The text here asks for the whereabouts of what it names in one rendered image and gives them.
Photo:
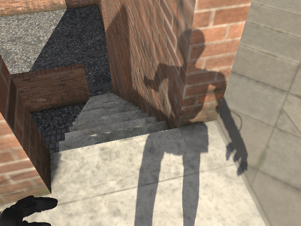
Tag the stairs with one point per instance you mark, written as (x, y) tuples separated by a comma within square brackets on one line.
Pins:
[(106, 118)]

